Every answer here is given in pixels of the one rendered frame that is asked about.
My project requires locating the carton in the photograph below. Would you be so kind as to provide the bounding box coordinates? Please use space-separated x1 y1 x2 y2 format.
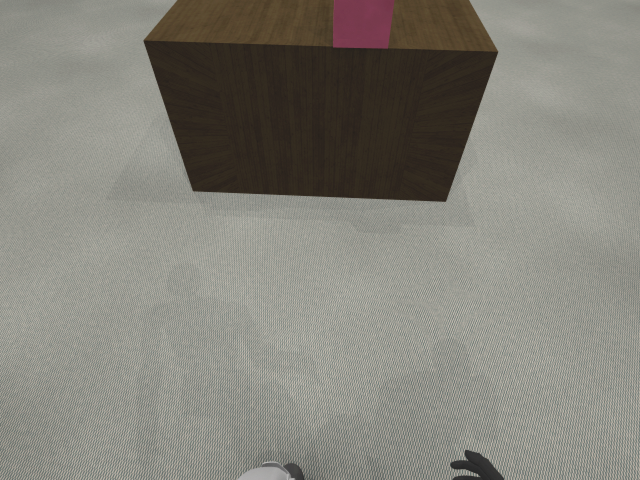
333 0 394 49

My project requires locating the left robot shin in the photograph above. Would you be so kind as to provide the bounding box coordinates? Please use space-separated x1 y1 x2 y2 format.
261 462 289 474

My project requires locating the pedestal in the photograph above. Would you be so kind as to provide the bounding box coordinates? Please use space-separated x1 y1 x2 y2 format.
143 0 498 202

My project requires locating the right robot hand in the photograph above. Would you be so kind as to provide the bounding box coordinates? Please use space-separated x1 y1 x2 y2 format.
450 450 504 480

